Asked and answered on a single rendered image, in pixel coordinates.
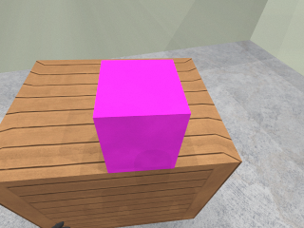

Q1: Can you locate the carton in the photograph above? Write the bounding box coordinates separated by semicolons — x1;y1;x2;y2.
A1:
92;59;191;174

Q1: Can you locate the pedestal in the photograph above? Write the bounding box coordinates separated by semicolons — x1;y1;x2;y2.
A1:
0;58;242;228

